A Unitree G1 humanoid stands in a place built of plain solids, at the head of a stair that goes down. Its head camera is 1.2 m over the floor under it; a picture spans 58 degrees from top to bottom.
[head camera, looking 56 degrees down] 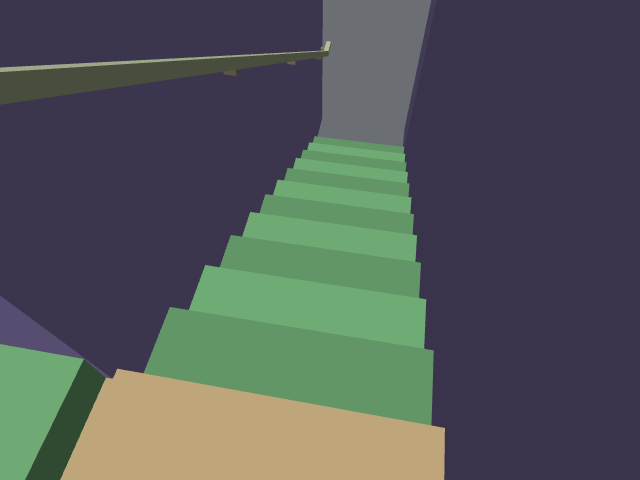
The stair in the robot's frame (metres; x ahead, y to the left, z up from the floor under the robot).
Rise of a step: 0.17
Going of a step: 0.27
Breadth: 0.90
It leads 10 degrees to the right of straight ahead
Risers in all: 12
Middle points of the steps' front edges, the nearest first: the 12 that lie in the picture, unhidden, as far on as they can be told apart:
0.30 0.12 0.00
0.57 0.07 -0.17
0.83 0.03 -0.33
1.10 -0.02 -0.50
1.36 -0.06 -0.66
1.63 -0.11 -0.83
1.90 -0.16 -1.00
2.16 -0.20 -1.16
2.43 -0.25 -1.33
2.69 -0.30 -1.50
2.96 -0.34 -1.66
3.23 -0.39 -1.83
